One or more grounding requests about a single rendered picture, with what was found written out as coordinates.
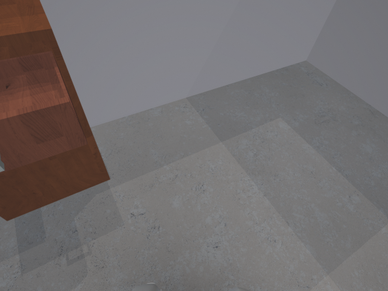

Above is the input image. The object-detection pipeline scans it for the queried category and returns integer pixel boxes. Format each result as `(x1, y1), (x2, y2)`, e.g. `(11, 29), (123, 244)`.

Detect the cabinet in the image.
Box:
(0, 0), (110, 221)

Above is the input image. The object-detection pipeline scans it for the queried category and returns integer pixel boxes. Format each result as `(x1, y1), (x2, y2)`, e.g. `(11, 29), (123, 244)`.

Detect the drawer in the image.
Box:
(0, 51), (88, 173)

